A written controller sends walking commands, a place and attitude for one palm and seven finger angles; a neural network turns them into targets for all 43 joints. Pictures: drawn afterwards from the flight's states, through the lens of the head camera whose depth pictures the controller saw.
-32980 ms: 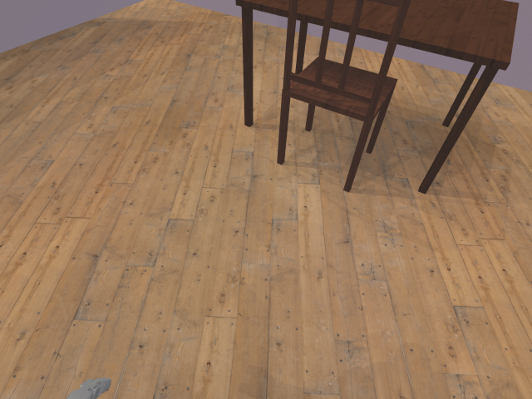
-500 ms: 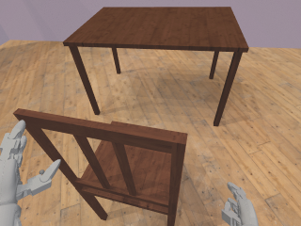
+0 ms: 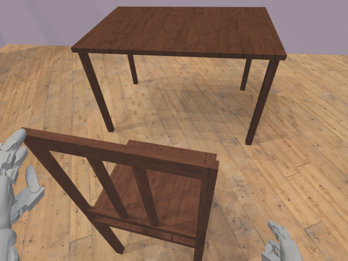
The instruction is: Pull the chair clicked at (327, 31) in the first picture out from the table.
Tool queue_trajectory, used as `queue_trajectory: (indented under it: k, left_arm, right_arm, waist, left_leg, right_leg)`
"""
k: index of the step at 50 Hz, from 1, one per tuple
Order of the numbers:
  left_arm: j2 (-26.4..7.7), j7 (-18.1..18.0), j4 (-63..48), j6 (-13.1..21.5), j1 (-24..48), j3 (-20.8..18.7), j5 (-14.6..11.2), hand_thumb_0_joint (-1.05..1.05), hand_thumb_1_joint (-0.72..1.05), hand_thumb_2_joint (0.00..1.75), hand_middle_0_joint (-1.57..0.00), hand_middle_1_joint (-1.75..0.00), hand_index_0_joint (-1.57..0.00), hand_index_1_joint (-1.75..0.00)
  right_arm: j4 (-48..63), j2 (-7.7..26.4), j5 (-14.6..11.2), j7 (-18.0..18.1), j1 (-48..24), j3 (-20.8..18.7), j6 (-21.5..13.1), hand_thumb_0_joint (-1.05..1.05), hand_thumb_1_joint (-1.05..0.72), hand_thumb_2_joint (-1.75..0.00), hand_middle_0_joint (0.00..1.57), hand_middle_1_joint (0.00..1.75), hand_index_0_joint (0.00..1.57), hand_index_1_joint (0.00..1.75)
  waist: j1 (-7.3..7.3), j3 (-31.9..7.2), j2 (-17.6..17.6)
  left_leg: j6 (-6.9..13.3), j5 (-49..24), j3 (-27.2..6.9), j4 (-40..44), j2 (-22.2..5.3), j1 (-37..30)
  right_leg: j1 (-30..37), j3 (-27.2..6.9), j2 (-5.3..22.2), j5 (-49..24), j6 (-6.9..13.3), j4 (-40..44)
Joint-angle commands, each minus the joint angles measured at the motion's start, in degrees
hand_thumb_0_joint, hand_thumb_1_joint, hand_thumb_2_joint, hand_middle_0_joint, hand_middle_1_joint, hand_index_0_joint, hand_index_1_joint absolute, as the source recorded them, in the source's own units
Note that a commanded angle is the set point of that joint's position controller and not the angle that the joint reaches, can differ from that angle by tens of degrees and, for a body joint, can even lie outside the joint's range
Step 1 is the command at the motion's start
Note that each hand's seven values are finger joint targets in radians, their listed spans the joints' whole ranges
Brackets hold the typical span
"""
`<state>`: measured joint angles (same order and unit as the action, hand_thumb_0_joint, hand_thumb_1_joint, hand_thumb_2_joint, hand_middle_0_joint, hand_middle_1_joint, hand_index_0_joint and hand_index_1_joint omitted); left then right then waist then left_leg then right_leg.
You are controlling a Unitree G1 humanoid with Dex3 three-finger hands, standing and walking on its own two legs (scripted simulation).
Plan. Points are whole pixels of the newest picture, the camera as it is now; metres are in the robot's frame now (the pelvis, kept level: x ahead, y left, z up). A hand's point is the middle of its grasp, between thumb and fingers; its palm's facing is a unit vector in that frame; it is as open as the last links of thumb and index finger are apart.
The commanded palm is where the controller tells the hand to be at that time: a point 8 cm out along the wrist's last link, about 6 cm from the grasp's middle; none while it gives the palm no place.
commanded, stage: step back with the hand held close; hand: left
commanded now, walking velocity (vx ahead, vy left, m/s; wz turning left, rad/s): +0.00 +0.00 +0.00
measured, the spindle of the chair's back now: (111, 192) +0.29 +0.22 -0.05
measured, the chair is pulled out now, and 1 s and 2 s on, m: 0.67 0.67 0.67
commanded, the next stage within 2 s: none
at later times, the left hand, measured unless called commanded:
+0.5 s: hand (40, 195) +0.17 +0.25 +0.16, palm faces +0.36 -0.76 -0.55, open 7.4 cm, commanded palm +0.12 +0.30 +0.18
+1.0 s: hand (17, 221) +0.13 +0.26 +0.16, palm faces +0.45 -0.75 -0.49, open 7.4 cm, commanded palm +0.07 +0.30 +0.18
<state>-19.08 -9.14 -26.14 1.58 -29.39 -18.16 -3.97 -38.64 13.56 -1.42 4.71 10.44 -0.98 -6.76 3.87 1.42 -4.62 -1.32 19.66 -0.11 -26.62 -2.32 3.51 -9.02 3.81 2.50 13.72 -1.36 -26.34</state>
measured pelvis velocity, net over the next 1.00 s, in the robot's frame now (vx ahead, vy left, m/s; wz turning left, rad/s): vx -0.08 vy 0.00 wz -0.01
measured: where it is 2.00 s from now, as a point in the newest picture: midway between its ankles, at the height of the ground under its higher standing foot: outside the picture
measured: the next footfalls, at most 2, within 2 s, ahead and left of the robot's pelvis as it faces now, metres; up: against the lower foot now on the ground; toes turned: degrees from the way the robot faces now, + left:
right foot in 2.00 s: -0.07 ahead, -0.14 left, +0.00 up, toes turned -2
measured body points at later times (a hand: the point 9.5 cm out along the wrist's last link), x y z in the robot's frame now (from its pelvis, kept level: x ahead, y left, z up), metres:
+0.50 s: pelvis -0.03 +0.00 +0.00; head +0.00 -0.04 +0.44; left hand +0.15 +0.29 +0.19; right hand +0.14 -0.24 -0.11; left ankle -0.05 +0.13 -0.74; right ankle +0.01 -0.14 -0.74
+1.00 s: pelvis -0.08 +0.00 -0.01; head -0.06 -0.02 +0.44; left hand +0.10 +0.30 +0.19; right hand +0.09 -0.25 -0.10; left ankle -0.05 +0.13 -0.74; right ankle +0.01 -0.14 -0.74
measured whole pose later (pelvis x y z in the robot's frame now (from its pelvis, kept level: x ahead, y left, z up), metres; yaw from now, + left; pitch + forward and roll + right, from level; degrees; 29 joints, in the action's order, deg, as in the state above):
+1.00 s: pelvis -0.08 +0.00 -0.01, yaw -1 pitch +2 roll +0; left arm -22.6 -11.4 -28.9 7.2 -32.2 -23.3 -3.0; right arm -33.8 13.7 -1.6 6.0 12.3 -0.6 -4.4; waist 0.5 -0.7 -2.8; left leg -0.9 16.8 0.4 -35.4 -2.1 20.7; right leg -24.6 2.9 2.8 8.2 -1.0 -30.9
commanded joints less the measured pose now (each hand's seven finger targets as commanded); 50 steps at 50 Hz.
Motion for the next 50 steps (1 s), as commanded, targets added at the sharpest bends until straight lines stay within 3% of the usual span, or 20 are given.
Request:
queue_trajectory:
  k: [1, 5, 6, 7, 8, 10, 11, 14, 16, 20, 28, 31, 32, 35, 38, 39, 41, 43, 50]
  left_arm:
    - [-10.67, -1.5, -10.14, 3.58, 4.87, -8.41, 0.49, 0.0, 0.9, 0.9, -0.2, -0.3, -0.2, -0.3]
    - [-9.74, -1.14, -8.88, 3.8, 4.46, -7.75, 0.18, 0.0, 0.9, 0.9, -0.2, -0.3, -0.2, -0.3]
    - [-8.43, -0.7, -10.88, 3.75, 7.63, -5.32, 0.25, 0.0, 0.9, 0.9, -0.2, -0.3, -0.2, -0.3]
    - [-18.16, -0.9, -14.9, 6.64, 15.68, -13.3, -1.24, 0.0, 0.9, 0.9, -0.2, -0.3, -0.2, -0.3]
    - [-14.03, -0.64, -10.86, 6.94, 11.5, -10.96, -0.84, 0.0, 0.9, 0.9, -0.2, -0.3, -0.2, -0.3]
    - [-10.73, -0.53, -9.64, 6.49, 6.02, -8.42, -0.39, 0.0, 0.9, 0.9, -0.2, -0.3, -0.2, -0.3]
    - [-10.82, -0.53, -10.8, 6.59, 5.29, -8.42, -0.4, 0.0, 0.9, 0.9, -0.2, -0.3, -0.2, -0.3]
    - [-10.64, -0.89, -10.3, 6.43, -1.0, -9.58, -0.06, 0.0, 0.9, 0.9, -0.2, -0.3, -0.2, -0.3]
    - [-12.55, -1.17, -12.01, 6.66, -2.57, -11.43, 0.11, 0.0, 0.9, 0.9, -0.2, -0.3, -0.2, -0.3]
    - [-13.54, -1.46, -13.57, 7.02, -5.25, -13.33, -0.33, 0.0, 0.9, 0.9, -0.2, -0.3, -0.2, -0.3]
    - [-13.09, -2.31, -13.2, 7.14, -5.03, -12.59, -0.38, 0.0, 0.9, 0.9, -0.2, -0.3, -0.2, -0.3]
    - [-14.01, -2.76, -12.56, 6.96, -3.62, -13.01, -0.1, 0.0, 0.9, 0.9, -0.2, -0.3, -0.2, -0.3]
    - [-12.94, -2.7, -12.28, 6.98, -3.51, -12.12, -0.11, 0.0, 0.9, 0.9, -0.2, -0.3, -0.2, -0.3]
    - [-14.18, -3.04, -13.0, 7.29, -1.53, -12.73, 0.46, 0.0, 0.9, 0.9, -0.2, -0.3, -0.2, -0.3]
    - [-14.53, -3.48, -13.24, 7.55, -0.32, -12.82, 0.83, 0.0, 0.9, 0.9, -0.2, -0.3, -0.2, -0.3]
    - [-14.45, -3.57, -12.63, 7.59, 0.02, -12.83, 0.95, 0.0, 0.9, 0.9, -0.2, -0.3, -0.2, -0.3]
    - [-15.46, -3.79, -13.75, 8.03, -0.12, -13.38, 1.16, 0.0, 0.9, 0.9, -0.2, -0.3, -0.2, -0.3]
    - [-14.6, -3.75, -14.23, 8.51, -0.3, -12.72, 1.31, 0.0, 0.9, 0.9, -0.2, -0.3, -0.2, -0.3]
    - [-14.24, -3.51, -14.53, 9.66, -0.86, -12.94, 1.35, 0.0, 0.9, 0.9, -0.2, -0.3, -0.2, -0.3]
  right_arm:
    - [9.48, 5.72, -0.04, 0.36, -8.15, -1.6, -3.0, 0.0, -0.9, -0.9, 0.2, 0.3, 0.2, 0.3]
    - [9.86, 5.66, 0.08, 0.17, -8.17, -1.77, -2.36, 0.0, -0.9, -0.9, 0.2, 0.3, 0.2, 0.3]
    - [10.16, 5.97, 0.07, -0.02, -8.59, -1.46, -2.5, 0.0, -0.9, -0.9, 0.2, 0.3, 0.2, 0.3]
    - [11.93, 6.31, -0.84, 0.36, -6.77, -1.71, -1.65, 0.0, -0.9, -0.9, 0.2, 0.3, 0.2, 0.3]
    - [11.14, 5.24, -0.42, 0.62, -6.63, -1.4, -1.22, 0.0, -0.9, -0.9, 0.2, 0.3, 0.2, 0.3]
    - [12.11, 5.39, -0.23, 0.56, -6.8, -1.22, -0.22, 0.0, -0.9, -0.9, 0.2, 0.3, 0.2, 0.3]
    - [12.66, 5.63, -0.23, 0.58, -7.08, -1.31, 0.0, 0.0, -0.9, -0.9, 0.2, 0.3, 0.2, 0.3]
    - [13.62, 5.43, -0.1, 0.46, -7.07, -1.47, 1.61, 0.0, -0.9, -0.9, 0.2, 0.3, 0.2, 0.3]
    - [14.03, 5.46, -0.34, 0.58, -7.15, -2.05, 2.29, 0.0, -0.9, -0.9, 0.2, 0.3, 0.2, 0.3]
    - [15.06, 4.61, -0.64, 0.73, -7.82, -2.33, 3.02, 0.0, -0.9, -0.9, 0.2, 0.3, 0.2, 0.3]
    - [14.08, 5.11, -0.77, 1.34, -6.74, -2.6, 2.28, 0.0, -0.9, -0.9, 0.2, 0.3, 0.2, 0.3]
    - [13.4, 5.22, -0.79, 1.71, -6.72, -2.64, 1.9, 0.0, -0.9, -0.9, 0.2, 0.3, 0.2, 0.3]
    - [13.52, 5.17, -0.64, 1.63, -5.99, -2.3, 1.77, 0.0, -0.9, -0.9, 0.2, 0.3, 0.2, 0.3]
    - [13.77, 5.4, -0.42, 1.77, -6.21, -1.91, 1.23, 0.0, -0.9, -0.9, 0.2, 0.3, 0.2, 0.3]
    - [14.02, 5.65, -0.37, 2.03, -5.67, -1.56, 0.89, 0.0, -0.9, -0.9, 0.2, 0.3, 0.2, 0.3]
    - [14.05, 5.7, -0.35, 2.04, -5.47, -1.46, 0.71, 0.0, -0.9, -0.9, 0.2, 0.3, 0.2, 0.3]
    - [14.03, 6.2, -0.37, 2.15, -5.24, -1.64, 0.35, 0.0, -0.9, -0.9, 0.2, 0.3, 0.2, 0.3]
    - [14.42, 6.15, -0.17, 1.94, -4.85, -1.37, -0.12, 0.0, -0.9, -0.9, 0.2, 0.3, 0.2, 0.3]
    - [14.2, 6.22, 0.31, 1.3, -4.32, -1.74, -0.95, 0.0, -0.9, -0.9, 0.2, 0.3, 0.2, 0.3]
  waist:
    - [0.12, -3.03, 0.28]
    - [0.22, -3.49, 2.44]
    - [-0.28, -3.41, 0.68]
    - [-2.24, 0.76, 0.7]
    - [-2.64, -0.42, 2.52]
    - [-2.64, -2.15, 1.17]
    - [-2.62, -3.31, -1.69]
    - [-2.36, -8.21, -1.56]
    - [-2.5, -9.77, -1.77]
    - [-2.3, -11.22, 1.9]
    - [-2.84, -10.39, 2.8]
    - [-3.12, -8.52, 4.41]
    - [-3.16, -8.52, 5.28]
    - [-2.89, -6.81, 5.98]
    - [-2.98, -4.82, 3.62]
    - [-2.96, -4.82, 4.06]
    - [-3.1, -4.32, 1.03]
    - [-2.89, -5.16, 0.4]
    - [-2.9, -5.22, 2.66]
  left_leg:
    - [1.3, -17.96, -0.35, 4.17, -1.15, 5.18]
    - [1.69, -17.46, -0.11, 4.04, -1.18, 4.73]
    - [1.58, -16.88, -0.1, 4.16, -0.97, 4.8]
    - [2.44, -11.76, -0.6, 2.43, -3.31, 6.4]
    - [2.48, -10.09, -1.53, 2.21, -3.08, 6.37]
    - [2.47, -12.3, -1.9, 2.59, -3.63, 5.87]
    - [2.49, -14.18, -1.89, 2.98, -3.97, 5.95]
    - [2.42, -23.07, -2.46, 2.43, -5.44, 5.38]
    - [2.32, -27.04, -2.84, 2.21, -5.88, 5.61]
    - [2.14, -28.26, -2.82, 0.64, -6.47, 6.52]
    - [2.29, -15.1, -3.29, -1.66, -5.28, 10.38]
    - [2.4, -5.96, -3.12, -2.37, -4.02, 12.45]
    - [2.49, -3.51, -3.15, -2.41, -3.61, 13.22]
    - [3.11, 3.2, -3.76, -0.95, -3.64, 15.48]
    - [3.43, 9.54, -4.21, 0.88, -3.9, 18.79]
    - [3.53, 10.48, -4.27, 0.83, -3.76, 19.64]
    - [3.6, 11.4, -4.79, 1.67, -4.08, 20.67]
    - [3.83, 12.0, -5.17, 2.36, -4.49, 21.99]
    - [3.25, 9.22, -4.37, -0.27, -3.88, 22.57]
  right_leg:
    - [4.51, -0.23, 0.76, -12.09, 3.0, 3.05]
    - [4.22, -0.27, 0.84, -12.06, 2.7, 2.96]
    - [4.11, -0.66, 0.98, -11.73, 2.77, 3.41]
    - [-2.32, -7.05, 4.39, -14.75, 2.6, 6.21]
    - [-1.87, -6.77, 5.33, -14.52, 2.92, 5.72]
    - [-1.96, -6.4, 5.32, -14.76, 2.77, 4.46]
    - [-1.08, -5.98, 5.25, -15.84, 2.58, 3.7]
    - [0.7, -4.07, 4.7, -19.59, 2.05, 0.79]
    - [1.48, -3.63, 4.95, -21.39, 2.05, -0.39]
    - [-0.06, -3.39, 5.29, -22.01, 2.01, -2.13]
    - [-4.44, -5.92, 6.68, -16.33, 3.01, -1.42]
    - [-7.37, -8.16, 7.56, -9.8, 3.4, 1.16]
    - [-7.73, -8.11, 7.7, -6.7, 3.44, 1.59]
    - [-10.64, -8.37, 6.82, 2.8, 2.63, 3.03]
    - [-11.77, -7.98, 5.83, 9.88, 2.05, 3.98]
    - [-11.5, -7.85, 5.62, 11.21, 1.94, 4.08]
    - [-11.19, -7.91, 5.4, 11.29, 2.18, 4.17]
    - [-9.66, -6.99, 4.78, 10.67, 1.7, 3.01]
    - [-10.33, -8.02, 6.06, 6.39, 2.84, 3.2]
